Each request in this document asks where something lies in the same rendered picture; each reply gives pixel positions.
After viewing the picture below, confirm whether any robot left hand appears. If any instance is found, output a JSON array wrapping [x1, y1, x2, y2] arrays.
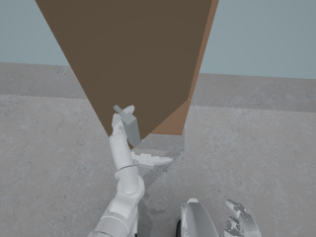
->
[[109, 105, 173, 170]]

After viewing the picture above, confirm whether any robot right thigh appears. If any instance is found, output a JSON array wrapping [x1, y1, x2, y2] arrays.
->
[[181, 201, 219, 237]]

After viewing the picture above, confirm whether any cupboard door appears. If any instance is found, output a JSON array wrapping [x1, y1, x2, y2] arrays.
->
[[35, 0, 212, 149]]

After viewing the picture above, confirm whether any robot left thigh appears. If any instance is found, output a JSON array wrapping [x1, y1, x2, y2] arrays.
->
[[127, 212, 138, 237]]

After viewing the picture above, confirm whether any robot left forearm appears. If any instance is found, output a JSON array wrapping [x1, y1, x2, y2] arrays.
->
[[87, 165, 145, 237]]

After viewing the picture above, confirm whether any handle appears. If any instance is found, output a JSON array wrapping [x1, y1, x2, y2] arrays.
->
[[114, 105, 141, 147]]

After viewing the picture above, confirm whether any robot thigh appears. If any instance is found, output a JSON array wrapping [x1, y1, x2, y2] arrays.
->
[[127, 212, 138, 237], [181, 201, 219, 237]]

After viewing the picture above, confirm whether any robot right hand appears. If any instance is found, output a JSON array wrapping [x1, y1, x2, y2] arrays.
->
[[223, 198, 262, 237]]

